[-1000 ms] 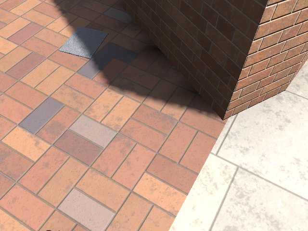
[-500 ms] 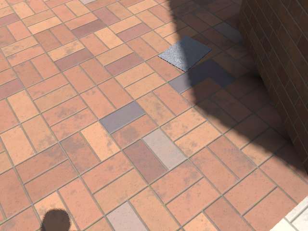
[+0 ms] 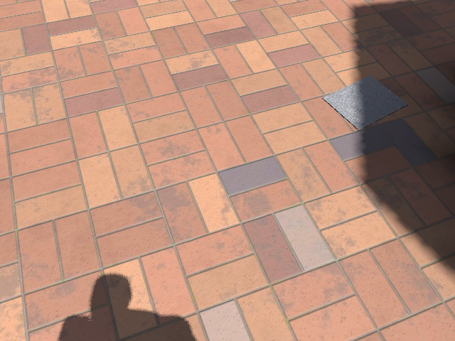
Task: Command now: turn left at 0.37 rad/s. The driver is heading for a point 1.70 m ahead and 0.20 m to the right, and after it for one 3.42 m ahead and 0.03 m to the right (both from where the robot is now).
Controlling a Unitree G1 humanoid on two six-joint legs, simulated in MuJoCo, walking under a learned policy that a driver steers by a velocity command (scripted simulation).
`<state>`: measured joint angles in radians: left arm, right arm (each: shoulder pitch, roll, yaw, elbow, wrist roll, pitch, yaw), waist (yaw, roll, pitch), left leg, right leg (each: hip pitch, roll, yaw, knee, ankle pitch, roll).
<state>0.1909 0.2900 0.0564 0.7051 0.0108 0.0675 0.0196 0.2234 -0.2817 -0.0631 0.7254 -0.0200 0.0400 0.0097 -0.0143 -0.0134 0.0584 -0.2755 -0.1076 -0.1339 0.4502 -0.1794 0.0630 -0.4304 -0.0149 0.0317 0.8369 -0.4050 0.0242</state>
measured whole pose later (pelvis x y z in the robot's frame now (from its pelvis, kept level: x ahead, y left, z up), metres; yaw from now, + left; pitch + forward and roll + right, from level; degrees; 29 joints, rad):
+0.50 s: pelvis +0.00 -0.02 +0.00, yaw +3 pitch -1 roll +1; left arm 0.23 0.24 0.04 0.81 0.02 0.03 -0.02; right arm 0.27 -0.24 -0.02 0.85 -0.02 0.02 0.00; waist 0.01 -0.01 0.02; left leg -0.12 -0.04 -0.05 0.45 -0.30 0.03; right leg -0.25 0.01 -0.03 0.60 -0.39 -0.05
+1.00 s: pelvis +0.15 -0.04 +0.00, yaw +3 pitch +1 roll -1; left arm 0.47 0.20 0.03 0.97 0.01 -0.08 -0.01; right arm 0.07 -0.25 -0.02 0.84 -0.04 -0.03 0.05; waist 0.05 0.04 0.04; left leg -0.61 0.07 0.04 0.76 -0.10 0.03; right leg 0.09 0.06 -0.04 0.16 -0.26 -0.07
